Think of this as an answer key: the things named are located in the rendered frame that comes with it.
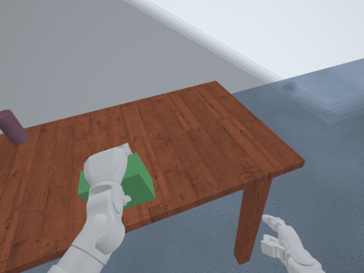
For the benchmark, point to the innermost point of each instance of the robot right hand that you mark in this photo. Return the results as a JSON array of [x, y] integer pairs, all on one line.
[[287, 238]]

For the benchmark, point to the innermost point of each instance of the robot left hand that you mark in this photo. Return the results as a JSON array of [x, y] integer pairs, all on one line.
[[108, 165]]

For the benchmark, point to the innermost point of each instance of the sponge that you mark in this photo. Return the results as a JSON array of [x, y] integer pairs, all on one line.
[[136, 183]]

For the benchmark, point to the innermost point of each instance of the left robot forearm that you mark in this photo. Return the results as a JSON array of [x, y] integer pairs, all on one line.
[[102, 233]]

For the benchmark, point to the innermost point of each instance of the right robot forearm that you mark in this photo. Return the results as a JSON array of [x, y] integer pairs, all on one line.
[[298, 260]]

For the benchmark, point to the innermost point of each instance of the table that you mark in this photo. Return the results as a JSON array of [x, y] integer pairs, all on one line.
[[198, 144]]

